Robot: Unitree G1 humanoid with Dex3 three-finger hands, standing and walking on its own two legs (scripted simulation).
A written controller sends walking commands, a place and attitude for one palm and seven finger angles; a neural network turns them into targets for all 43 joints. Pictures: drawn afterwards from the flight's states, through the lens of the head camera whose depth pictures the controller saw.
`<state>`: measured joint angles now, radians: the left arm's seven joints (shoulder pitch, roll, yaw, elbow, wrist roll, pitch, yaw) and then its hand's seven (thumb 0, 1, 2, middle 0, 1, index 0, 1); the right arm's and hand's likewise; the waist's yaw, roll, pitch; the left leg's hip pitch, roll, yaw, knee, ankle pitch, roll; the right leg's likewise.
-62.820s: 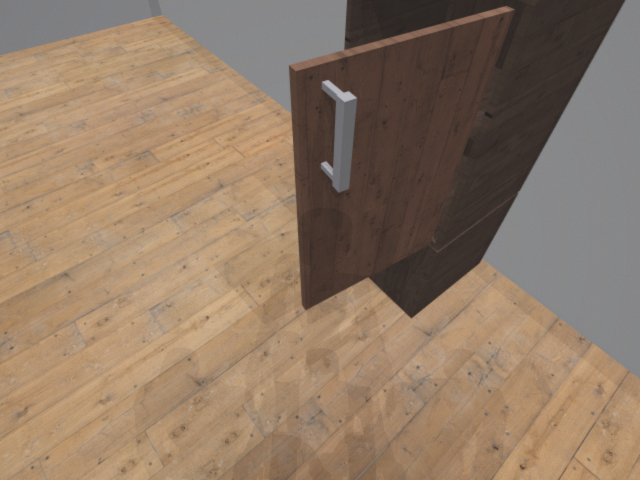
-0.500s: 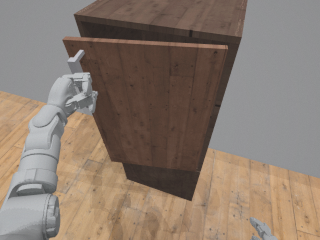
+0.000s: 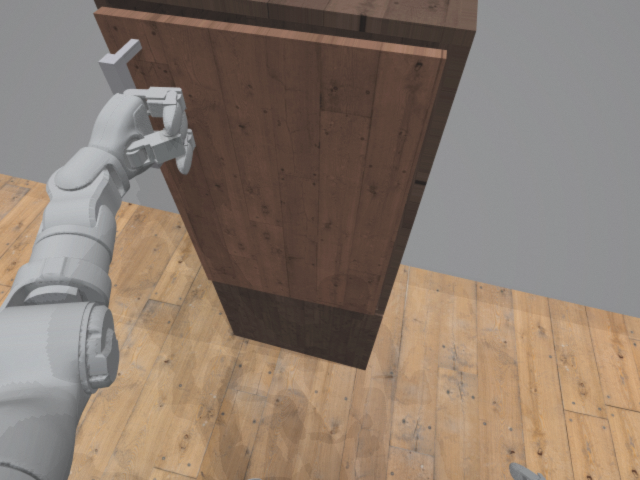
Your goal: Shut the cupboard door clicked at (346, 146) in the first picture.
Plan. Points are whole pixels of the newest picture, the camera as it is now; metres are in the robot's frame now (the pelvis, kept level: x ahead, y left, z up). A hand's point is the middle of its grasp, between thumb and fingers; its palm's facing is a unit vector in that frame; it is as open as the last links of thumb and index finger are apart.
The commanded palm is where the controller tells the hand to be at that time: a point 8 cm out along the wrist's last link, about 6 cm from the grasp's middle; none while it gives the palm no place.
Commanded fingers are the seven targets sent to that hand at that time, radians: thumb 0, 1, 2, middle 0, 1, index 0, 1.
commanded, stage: push the door shut along its arc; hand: left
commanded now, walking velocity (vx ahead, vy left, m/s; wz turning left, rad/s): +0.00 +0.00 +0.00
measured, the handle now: (144, 108) +0.54 +0.21 +0.17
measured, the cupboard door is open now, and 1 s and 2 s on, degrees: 2 0 0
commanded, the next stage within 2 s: pull the fist back off the door in 0.50 s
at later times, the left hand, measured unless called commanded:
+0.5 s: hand (218, 118) +0.51 +0.11 +0.18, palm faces -0.39 -0.92 -0.03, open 2.9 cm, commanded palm +0.53 +0.15 +0.17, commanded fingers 0.00 0.90 0.90 -1.30 -1.50 -1.30 -1.50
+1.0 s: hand (236, 119) +0.51 +0.09 +0.17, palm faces +0.02 -1.00 -0.03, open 2.9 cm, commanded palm +0.48 +0.14 +0.17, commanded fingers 0.00 0.90 0.90 -1.30 -1.50 -1.30 -1.50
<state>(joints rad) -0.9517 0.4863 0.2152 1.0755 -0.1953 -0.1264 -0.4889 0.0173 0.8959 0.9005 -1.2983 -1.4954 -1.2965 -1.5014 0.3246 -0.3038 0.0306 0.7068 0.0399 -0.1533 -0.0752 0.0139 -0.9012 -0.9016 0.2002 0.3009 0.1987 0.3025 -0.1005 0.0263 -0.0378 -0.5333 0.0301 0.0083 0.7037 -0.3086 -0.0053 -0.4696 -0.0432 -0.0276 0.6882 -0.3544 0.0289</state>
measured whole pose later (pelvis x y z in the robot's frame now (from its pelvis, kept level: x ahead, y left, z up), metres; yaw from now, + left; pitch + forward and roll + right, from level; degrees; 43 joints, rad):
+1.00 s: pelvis -0.02 +0.00 -0.01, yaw -1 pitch +11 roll -1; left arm -1.17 0.35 0.25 1.26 -0.06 -0.15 0.02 0.00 0.82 0.94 -1.30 -1.50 -1.31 -1.50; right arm 0.38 -0.24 0.03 0.72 0.00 -0.15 0.01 0.01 -0.90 -0.90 0.20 0.30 0.20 0.30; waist -0.15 0.05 -0.06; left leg -0.66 0.05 0.00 0.75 -0.29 -0.01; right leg -0.59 -0.02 -0.03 0.72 -0.33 0.02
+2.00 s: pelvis +0.03 -0.01 +0.02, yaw -1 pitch +0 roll +0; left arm -0.28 0.22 0.20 0.21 -0.20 0.11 -0.12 0.02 0.90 0.90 -1.30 -1.50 -1.30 -1.50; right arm 0.24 -0.25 0.03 0.61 0.06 -0.03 -0.05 0.02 -0.90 -0.90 0.20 0.30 0.20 0.30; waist 0.02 0.06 -0.06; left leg -0.26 0.04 0.02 0.55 -0.30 -0.02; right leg -0.21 -0.03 -0.01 0.55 -0.34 0.01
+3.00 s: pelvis +0.02 +0.00 +0.03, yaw +0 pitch -4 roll +0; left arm 0.41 0.31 0.35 -0.32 -0.06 -0.07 0.11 0.02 0.89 0.90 -0.25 -0.35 -0.25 -0.35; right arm 0.18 -0.23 0.01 0.64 0.00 -0.08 -0.09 0.02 -0.90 -0.90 0.20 0.30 0.20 0.30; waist 0.09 0.08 0.01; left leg -0.11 0.03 0.02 0.42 -0.24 -0.01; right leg -0.05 -0.04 -0.02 0.39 -0.27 0.03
